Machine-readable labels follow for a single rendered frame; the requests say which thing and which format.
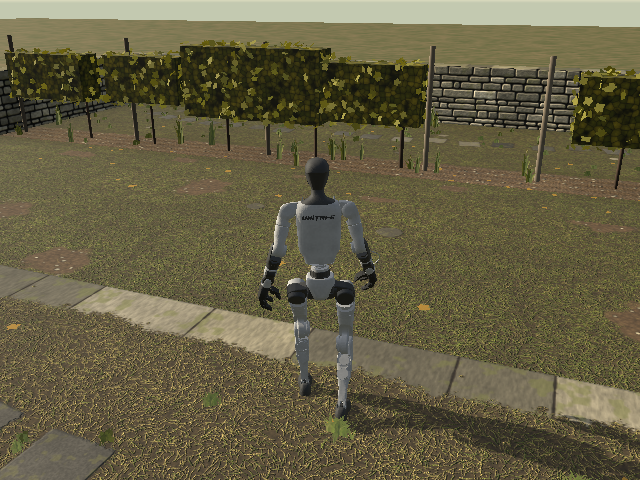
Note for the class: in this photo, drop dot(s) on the right robot hand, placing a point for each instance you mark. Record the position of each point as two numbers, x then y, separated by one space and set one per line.
363 276

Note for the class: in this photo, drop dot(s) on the left robot hand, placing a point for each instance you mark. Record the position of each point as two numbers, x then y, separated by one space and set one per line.
263 296

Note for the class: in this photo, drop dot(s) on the right robot upper arm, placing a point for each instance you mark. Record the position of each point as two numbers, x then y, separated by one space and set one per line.
350 211

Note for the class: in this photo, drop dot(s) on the right robot thigh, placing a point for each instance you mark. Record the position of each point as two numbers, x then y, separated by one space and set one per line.
344 294

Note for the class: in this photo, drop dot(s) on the robot torso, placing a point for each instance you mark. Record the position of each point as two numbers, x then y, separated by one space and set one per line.
319 234

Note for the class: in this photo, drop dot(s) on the robot right forearm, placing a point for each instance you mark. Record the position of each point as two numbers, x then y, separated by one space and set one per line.
366 260

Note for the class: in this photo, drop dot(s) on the left robot upper arm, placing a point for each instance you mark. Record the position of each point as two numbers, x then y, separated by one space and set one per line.
286 212

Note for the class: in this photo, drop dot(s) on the robot left forearm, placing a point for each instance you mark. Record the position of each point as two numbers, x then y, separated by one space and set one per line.
271 268

